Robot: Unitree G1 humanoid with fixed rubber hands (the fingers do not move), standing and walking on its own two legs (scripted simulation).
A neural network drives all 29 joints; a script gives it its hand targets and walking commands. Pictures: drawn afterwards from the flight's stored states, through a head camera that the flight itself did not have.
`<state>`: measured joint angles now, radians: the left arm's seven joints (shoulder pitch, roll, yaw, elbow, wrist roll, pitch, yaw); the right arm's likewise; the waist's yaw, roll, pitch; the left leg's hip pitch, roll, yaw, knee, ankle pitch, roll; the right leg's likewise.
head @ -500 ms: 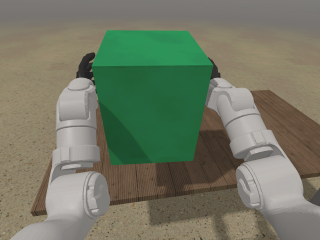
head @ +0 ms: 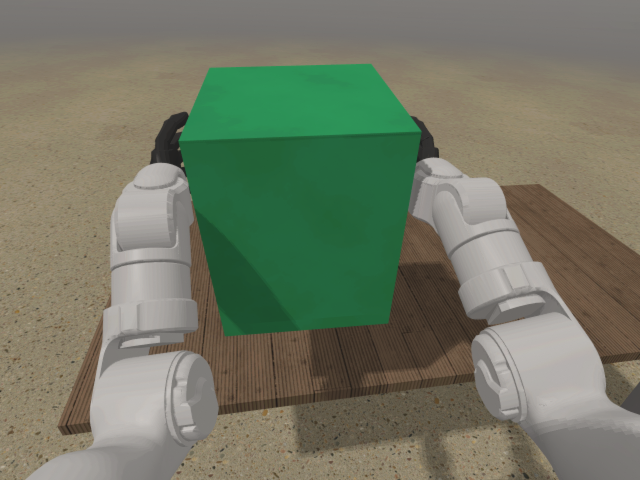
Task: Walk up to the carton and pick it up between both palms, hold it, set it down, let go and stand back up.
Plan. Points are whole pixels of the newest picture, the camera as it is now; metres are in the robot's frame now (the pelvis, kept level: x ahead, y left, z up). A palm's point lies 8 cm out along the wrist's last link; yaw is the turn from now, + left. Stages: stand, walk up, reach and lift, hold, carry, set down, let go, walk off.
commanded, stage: hold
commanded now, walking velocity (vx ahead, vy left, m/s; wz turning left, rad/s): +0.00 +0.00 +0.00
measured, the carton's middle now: (299, 196) +0.38 +0.01 +0.25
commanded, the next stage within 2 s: set down in 1.38 s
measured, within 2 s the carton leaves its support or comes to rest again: neither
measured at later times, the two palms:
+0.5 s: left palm (169, 172) +0.37 +0.16 +0.29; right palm (423, 176) +0.37 -0.13 +0.28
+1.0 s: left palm (171, 177) +0.37 +0.16 +0.28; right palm (422, 180) +0.37 -0.13 +0.27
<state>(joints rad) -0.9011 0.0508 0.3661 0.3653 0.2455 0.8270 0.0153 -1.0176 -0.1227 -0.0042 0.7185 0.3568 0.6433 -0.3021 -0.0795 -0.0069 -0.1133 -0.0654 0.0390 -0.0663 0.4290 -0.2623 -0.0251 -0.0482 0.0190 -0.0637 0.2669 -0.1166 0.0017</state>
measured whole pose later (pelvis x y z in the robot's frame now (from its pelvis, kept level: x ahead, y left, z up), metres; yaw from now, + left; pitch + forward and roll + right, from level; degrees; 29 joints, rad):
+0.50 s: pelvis +0.00 +0.00 +0.00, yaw +0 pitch -5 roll -2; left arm -0.95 0.06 0.38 0.43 0.25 0.83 0.02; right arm -1.04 -0.12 -0.02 0.76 0.32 0.64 -0.28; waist -0.07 0.00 -0.13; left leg -0.08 0.03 -0.06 0.42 -0.25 -0.02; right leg -0.07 0.01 -0.06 0.28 -0.11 0.00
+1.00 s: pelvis +0.00 +0.00 +0.00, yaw -1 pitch -6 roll -2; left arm -0.92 0.05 0.39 0.38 0.25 0.84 0.02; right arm -1.01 -0.13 0.03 0.72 0.37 0.64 -0.30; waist -0.07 -0.01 -0.11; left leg -0.07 0.04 -0.05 0.42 -0.25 -0.02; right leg -0.06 0.02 -0.05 0.28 -0.11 0.00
